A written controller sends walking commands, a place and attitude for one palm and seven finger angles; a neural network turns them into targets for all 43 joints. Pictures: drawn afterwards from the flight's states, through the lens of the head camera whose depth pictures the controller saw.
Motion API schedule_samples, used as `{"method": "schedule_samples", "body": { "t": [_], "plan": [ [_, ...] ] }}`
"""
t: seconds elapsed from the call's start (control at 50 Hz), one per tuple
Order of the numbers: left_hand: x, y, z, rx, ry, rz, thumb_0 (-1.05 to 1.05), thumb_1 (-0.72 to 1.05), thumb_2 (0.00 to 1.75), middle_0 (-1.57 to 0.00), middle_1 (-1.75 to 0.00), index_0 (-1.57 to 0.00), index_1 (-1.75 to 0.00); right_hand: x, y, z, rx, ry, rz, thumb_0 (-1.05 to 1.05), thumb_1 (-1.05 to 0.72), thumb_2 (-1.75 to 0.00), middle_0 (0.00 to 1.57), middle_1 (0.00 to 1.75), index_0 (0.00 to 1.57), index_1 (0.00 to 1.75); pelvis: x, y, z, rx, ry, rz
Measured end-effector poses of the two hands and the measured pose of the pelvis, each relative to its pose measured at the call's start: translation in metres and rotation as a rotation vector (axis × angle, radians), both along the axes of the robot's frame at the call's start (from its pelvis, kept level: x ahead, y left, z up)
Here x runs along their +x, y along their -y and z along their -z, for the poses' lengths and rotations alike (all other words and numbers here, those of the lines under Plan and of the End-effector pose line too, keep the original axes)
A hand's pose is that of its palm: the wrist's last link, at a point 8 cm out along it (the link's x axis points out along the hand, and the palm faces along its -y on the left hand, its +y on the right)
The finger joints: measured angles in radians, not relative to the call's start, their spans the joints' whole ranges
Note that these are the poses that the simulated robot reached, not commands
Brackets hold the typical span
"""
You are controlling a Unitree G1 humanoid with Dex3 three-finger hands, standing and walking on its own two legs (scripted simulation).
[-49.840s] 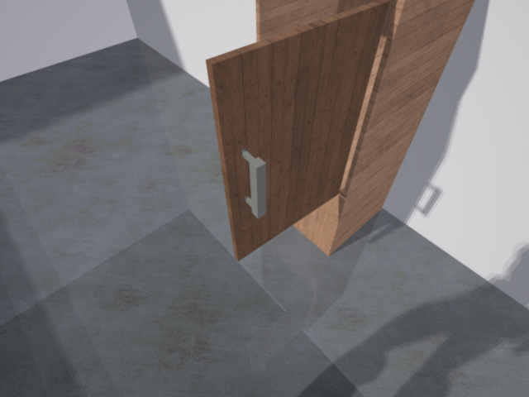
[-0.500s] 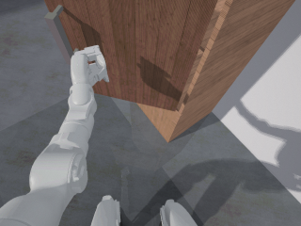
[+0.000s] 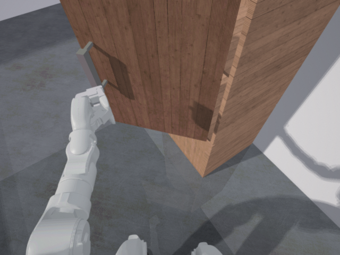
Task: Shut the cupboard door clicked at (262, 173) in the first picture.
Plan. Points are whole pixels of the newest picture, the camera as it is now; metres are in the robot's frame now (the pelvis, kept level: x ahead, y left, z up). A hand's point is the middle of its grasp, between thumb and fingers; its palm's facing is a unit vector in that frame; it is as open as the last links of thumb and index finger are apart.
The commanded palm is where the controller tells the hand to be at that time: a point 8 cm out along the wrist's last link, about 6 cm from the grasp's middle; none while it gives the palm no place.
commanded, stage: draw the hand back to the body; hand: left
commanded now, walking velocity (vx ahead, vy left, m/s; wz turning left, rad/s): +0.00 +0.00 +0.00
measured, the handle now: (95, 69) +0.63 +0.20 +0.04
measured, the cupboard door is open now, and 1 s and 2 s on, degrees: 41 41 41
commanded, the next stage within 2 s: step back with the hand held close in 1.32 s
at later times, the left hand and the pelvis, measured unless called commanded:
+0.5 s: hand (42, 152) +0.30 +0.21 +0.15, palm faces +0.17 -0.95 -0.24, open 3.3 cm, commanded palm +0.25 +0.26 +0.17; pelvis +0.01 +0.02 +0.06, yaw +2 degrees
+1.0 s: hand out of the picture +0.19 +0.30 +0.23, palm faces +0.49 -0.75 -0.45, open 6.5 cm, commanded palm +0.15 +0.32 +0.24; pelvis +0.02 +0.02 +0.07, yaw +2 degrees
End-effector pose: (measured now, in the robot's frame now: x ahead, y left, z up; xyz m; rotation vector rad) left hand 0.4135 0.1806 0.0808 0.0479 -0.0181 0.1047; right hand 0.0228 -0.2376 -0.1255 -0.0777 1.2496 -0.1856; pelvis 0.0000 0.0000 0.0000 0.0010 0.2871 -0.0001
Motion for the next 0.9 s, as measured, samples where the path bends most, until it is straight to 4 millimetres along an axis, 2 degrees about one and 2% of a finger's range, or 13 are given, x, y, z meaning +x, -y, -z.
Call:
{"method": "schedule_samples", "body": {
  "t": [0.12,0.26,0.4,0.5,0.58,0.68,0.78,0.9],
  "plan": [
    [-0.038,-0.017,-0.023,-0.009,0.032,0.018,0.02,0.90,0.90,-1.30,-1.50,-1.30,-1.50,0.031,0.009,-0.023,-0.053,0.104,-0.035,0.01,-0.90,-0.90,0.20,0.30,0.20,0.30,0.002,-0.001,-0.016,-0.010,0.077,-0.023],
    [-0.074,-0.027,-0.043,-0.019,0.051,0.061,0.02,0.90,0.90,-1.28,-1.47,-1.28,-1.48,0.093,0.011,-0.053,-0.091,0.319,-0.079,0.01,-0.90,-0.90,0.20,0.30,0.20,0.30,0.002,-0.007,-0.026,-0.008,0.147,-0.026],
    [-0.119,-0.047,-0.067,0.154,-0.025,0.017,0.02,0.89,0.90,-1.16,-1.34,-1.16,-1.34,0.152,-0.016,-0.091,-0.079,0.469,-0.099,0.01,-0.90,-0.90,0.20,0.30,0.20,0.30,0.005,-0.013,-0.046,0.004,0.235,-0.024],
    [-0.146,-0.073,-0.085,0.194,-0.041,-0.076,0.02,0.89,0.90,-1.04,-1.20,-1.04,-1.21,0.180,-0.042,-0.111,-0.052,0.538,-0.162,0.01,-0.90,-0.90,0.20,0.30,0.20,0.30,0.007,-0.016,-0.056,0.005,0.281,-0.032],
    [-0.169,-0.090,-0.099,0.216,-0.033,-0.143,0.02,0.89,0.90,-0.93,-1.09,-0.93,-1.10,0.190,-0.058,-0.118,-0.027,0.565,-0.210,0.01,-0.90,-0.90,0.20,0.30,0.20,0.30,0.010,-0.019,-0.062,0.006,0.308,-0.037],
    [-0.196,-0.106,-0.115,0.254,-0.019,-0.210,0.02,0.89,0.90,-0.80,-0.94,-0.80,-0.95,0.192,-0.070,-0.118,-0.007,0.565,-0.249,0.01,-0.90,-0.90,0.20,0.30,0.20,0.30,0.013,-0.022,-0.066,0.008,0.331,-0.040],
    [-0.219,-0.122,-0.131,0.311,-0.001,-0.277,0.01,0.89,0.90,-0.66,-0.79,-0.66,-0.80,0.187,-0.070,-0.113,-0.001,0.545,-0.258,0.01,-0.90,-0.90,0.20,0.30,0.20,0.30,0.015,-0.022,-0.067,0.010,0.342,-0.041],
    [-0.246,-0.139,-0.152,0.396,0.020,-0.359,0.01,0.89,0.90,-0.50,-0.61,-0.50,-0.62,0.179,-0.061,-0.107,-0.010,0.530,-0.241,0.01,-0.90,-0.90,0.20,0.30,0.20,0.30,0.018,-0.021,-0.067,0.010,0.347,-0.037]
  ]
}}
